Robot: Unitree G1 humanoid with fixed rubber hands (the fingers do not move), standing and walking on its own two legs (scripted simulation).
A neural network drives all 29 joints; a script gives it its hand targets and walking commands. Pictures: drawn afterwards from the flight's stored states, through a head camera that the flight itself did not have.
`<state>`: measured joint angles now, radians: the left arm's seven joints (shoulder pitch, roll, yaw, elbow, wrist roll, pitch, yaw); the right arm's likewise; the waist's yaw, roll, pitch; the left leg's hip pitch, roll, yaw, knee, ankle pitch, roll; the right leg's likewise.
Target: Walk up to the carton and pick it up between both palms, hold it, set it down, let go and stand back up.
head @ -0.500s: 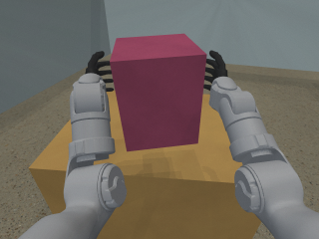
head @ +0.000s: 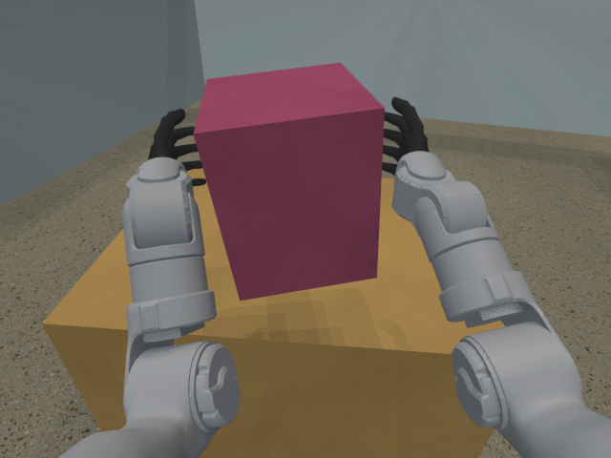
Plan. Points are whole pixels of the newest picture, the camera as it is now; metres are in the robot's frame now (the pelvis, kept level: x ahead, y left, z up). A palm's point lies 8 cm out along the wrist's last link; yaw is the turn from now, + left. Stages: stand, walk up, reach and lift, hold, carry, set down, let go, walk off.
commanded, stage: hold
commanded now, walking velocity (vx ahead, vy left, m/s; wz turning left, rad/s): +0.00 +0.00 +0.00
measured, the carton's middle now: (291, 178) +0.45 +0.00 +0.23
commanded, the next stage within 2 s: none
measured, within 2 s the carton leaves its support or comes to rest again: neither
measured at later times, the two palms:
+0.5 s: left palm (165, 167) +0.34 +0.14 +0.30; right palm (420, 166) +0.33 -0.14 +0.30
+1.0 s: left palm (169, 164) +0.36 +0.14 +0.29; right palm (410, 169) +0.35 -0.14 +0.28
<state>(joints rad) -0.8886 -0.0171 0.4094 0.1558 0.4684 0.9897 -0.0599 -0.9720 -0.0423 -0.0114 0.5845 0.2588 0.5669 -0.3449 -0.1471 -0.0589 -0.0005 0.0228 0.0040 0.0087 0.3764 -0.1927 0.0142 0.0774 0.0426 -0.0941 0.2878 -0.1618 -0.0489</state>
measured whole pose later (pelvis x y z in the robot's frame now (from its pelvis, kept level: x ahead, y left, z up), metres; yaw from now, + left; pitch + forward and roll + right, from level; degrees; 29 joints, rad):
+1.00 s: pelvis -0.01 +0.01 +0.00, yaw +0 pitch -12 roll -1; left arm -0.97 -0.02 0.44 0.29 0.49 0.92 -0.05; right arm -1.00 -0.02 -0.10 0.69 0.18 0.50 -0.29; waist -0.13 -0.05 0.02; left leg 0.03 -0.01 0.02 0.36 -0.17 0.02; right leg 0.07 0.03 -0.08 0.29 -0.15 -0.04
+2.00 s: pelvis -0.02 +0.00 +0.00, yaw +0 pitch -13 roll -1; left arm -0.97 -0.04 0.45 0.26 0.51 0.93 -0.07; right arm -0.97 -0.02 -0.12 0.66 0.15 0.51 -0.29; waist -0.13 -0.04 0.02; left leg 0.03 -0.01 0.02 0.36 -0.16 0.03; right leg 0.07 0.04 -0.07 0.30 -0.15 -0.04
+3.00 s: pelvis -0.01 +0.01 +0.00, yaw +0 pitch -14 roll -1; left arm -0.89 -0.05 0.42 0.15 0.50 0.96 -0.08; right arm -0.91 -0.02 -0.06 0.58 0.19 0.53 -0.31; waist -0.13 -0.04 0.04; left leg 0.05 -0.01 0.02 0.36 -0.17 0.03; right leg 0.09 0.04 -0.07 0.30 -0.16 -0.04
